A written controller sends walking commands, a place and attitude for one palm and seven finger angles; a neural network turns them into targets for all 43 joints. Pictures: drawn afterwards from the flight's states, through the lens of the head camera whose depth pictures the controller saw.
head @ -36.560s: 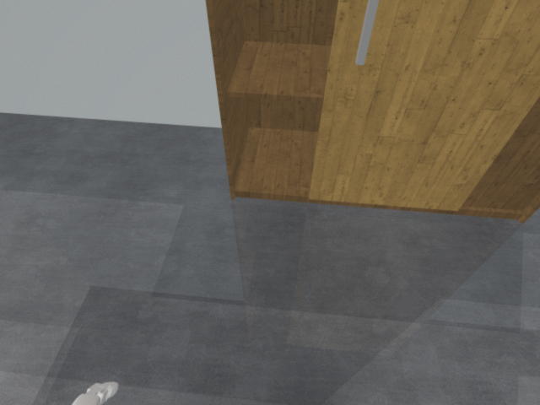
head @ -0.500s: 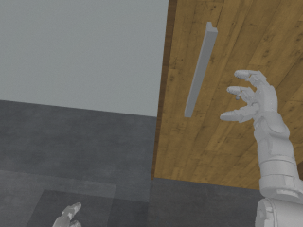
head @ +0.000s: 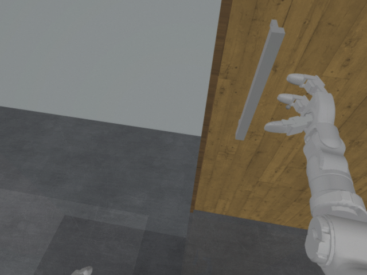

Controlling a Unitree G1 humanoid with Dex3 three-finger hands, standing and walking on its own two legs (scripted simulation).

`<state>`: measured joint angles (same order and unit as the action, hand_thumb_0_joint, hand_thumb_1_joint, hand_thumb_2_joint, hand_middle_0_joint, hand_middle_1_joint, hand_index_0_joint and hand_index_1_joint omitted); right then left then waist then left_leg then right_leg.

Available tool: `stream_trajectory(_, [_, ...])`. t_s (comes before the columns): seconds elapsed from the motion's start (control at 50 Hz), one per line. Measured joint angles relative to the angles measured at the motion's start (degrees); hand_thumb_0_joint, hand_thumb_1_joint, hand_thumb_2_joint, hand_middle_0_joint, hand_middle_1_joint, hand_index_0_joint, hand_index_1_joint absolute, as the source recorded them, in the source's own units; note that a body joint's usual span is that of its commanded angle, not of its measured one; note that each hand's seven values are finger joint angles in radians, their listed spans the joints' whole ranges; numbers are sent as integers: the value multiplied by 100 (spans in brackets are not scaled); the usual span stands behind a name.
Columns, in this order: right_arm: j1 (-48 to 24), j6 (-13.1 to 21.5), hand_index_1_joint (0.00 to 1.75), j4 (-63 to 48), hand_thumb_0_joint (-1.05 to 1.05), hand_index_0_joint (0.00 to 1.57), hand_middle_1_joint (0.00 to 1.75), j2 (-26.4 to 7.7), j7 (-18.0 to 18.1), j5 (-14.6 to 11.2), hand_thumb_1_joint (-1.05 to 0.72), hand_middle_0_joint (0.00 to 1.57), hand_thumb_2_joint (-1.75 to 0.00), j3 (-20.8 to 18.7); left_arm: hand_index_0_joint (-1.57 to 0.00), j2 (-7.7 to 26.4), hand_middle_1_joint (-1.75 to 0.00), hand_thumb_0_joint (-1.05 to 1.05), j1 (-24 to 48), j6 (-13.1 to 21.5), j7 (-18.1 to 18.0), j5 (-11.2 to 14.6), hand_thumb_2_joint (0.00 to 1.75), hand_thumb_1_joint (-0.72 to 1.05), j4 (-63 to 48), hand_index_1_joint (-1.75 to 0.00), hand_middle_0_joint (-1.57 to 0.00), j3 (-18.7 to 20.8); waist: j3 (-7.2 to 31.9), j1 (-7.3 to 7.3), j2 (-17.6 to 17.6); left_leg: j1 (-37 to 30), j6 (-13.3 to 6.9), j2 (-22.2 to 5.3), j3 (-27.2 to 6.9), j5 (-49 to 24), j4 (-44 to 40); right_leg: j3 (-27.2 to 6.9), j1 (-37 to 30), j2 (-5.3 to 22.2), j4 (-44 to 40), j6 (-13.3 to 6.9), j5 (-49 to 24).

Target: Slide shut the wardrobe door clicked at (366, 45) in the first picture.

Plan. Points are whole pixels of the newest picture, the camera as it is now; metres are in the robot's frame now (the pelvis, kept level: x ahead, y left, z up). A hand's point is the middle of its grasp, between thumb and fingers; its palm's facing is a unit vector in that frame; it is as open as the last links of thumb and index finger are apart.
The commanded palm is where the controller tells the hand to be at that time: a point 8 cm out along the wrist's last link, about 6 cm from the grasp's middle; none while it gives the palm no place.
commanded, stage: move the hooked fingers beside the handle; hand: right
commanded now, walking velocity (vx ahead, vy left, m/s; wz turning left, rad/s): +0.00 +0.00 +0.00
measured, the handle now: (254, 89) +0.52 -0.09 +0.15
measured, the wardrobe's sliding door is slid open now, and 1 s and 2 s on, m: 0.00 0.00 0.00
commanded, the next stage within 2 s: feel for the door with the fingertips in 0.58 s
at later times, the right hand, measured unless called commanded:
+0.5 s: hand (286, 107) +0.45 -0.15 +0.16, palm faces +0.05 +1.00 +0.01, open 14.0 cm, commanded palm +0.42 -0.21 +0.16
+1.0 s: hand (271, 106) +0.45 -0.12 +0.16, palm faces +0.03 +1.00 +0.01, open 14.0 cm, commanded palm +0.42 -0.17 +0.16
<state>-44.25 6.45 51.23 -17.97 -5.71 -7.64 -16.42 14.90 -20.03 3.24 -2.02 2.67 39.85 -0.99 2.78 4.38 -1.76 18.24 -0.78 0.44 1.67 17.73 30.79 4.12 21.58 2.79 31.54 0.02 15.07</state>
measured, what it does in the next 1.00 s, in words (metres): stands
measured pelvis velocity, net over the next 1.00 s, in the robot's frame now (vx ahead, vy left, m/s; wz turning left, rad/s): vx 0.00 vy -0.01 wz -0.01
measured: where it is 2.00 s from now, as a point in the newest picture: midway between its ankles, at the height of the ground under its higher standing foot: outside the picture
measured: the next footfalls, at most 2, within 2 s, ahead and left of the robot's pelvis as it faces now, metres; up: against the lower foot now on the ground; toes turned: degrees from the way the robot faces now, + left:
none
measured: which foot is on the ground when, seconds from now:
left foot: down 0.00-1.00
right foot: down 0.00-1.00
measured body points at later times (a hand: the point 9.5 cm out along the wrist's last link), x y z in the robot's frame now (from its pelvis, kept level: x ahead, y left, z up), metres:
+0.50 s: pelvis +0.00 -0.01 +0.00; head +0.02 +0.00 +0.45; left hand +0.10 +0.24 -0.11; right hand +0.44 -0.21 +0.16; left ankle -0.02 +0.11 -0.73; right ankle +0.01 -0.12 -0.73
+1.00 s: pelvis +0.00 -0.01 +0.00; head +0.02 +0.00 +0.45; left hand +0.08 +0.25 -0.12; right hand +0.44 -0.17 +0.16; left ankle -0.02 +0.11 -0.73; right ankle +0.01 -0.12 -0.73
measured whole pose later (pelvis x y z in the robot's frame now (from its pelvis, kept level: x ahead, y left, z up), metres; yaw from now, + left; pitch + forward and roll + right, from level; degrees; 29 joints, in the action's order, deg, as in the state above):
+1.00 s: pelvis +0.00 -0.01 +0.00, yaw +0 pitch +5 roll +0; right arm -44.4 5.4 46.8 -11.9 0.1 -7.0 -11.2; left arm 13.8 -18.6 4.0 -1.0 2.2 40.1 -0.9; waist 2.6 3.9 -1.7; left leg 18.3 -0.4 0.0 1.9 17.7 31.1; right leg 3.8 22.0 2.4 32.3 -0.3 15.1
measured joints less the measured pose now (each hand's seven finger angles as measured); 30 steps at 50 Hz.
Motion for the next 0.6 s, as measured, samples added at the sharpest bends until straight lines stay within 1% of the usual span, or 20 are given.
stream_trajectory(0.08, [218,75,120,-285,-2,30,120,12,-11,-23,50,30,-30,0,-20,-7,-30,1,-71,-20,8,9,90,91,-8,-30,-20,40,-17,-22,-5,-34,5,9,-21,-8,-28,19,-31,9,-4,-4,14])
stream_trajectory(0.14, [331,51,120,-467,-2,30,120,59,-26,-75,50,30,-30,66,-20,-11,-30,1,-83,-26,7,28,90,91,16,-30,-20,50,-3,-62,-12,-85,12,7,-12,-14,-62,10,-64,6,-8,-9,21])
stream_trajectory(0.24, [300,-122,120,-490,-2,30,120,104,10,-80,50,30,-30,199,-20,-27,-30,1,31,-30,0,41,90,91,15,-30,-20,31,-8,-89,0,-118,24,-10,32,-22,-80,-34,-59,-14,11,-22,16])
stream_trajectory(0.34, [199,-129,120,-486,-2,29,120,241,109,-82,50,30,-30,317,-20,-45,-30,1,184,26,6,30,90,91,-10,-30,-20,11,-11,-119,0,-112,42,-38,54,-22,-58,-56,-40,-43,34,-39,7])
stream_trajectory(0.46, [-34,-101,120,-215,-2,30,120,264,209,12,50,30,-30,343,-20,-80,-30,1,304,51,26,8,90,91,-82,-30,-20,-40,-8,-99,16,-40,52,-58,55,-9,9,-58,23,-61,78,-52,6])
stream_trajectory(0.6, [-115,-18,120,-37,-2,30,120,197,180,35,50,30,-30,254,-20,-100,-30,1,229,27,34,4,90,91,-106,-30,-20,-73,-3,-75,33,2,55,-53,35,3,45,-40,54,-53,107,-55,22])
